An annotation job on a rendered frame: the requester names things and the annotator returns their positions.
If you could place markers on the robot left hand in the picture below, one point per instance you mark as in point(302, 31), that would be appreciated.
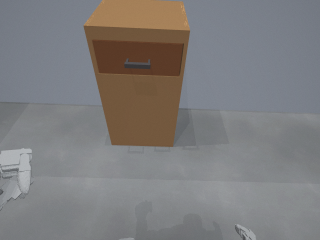
point(15, 166)

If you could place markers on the handle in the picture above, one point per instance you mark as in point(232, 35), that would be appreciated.
point(137, 65)

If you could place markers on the robot right hand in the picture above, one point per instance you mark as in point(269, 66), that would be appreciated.
point(245, 234)

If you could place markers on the cabinet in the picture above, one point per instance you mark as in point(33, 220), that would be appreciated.
point(140, 110)

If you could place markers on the drawer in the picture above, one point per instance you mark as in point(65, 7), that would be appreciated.
point(111, 55)

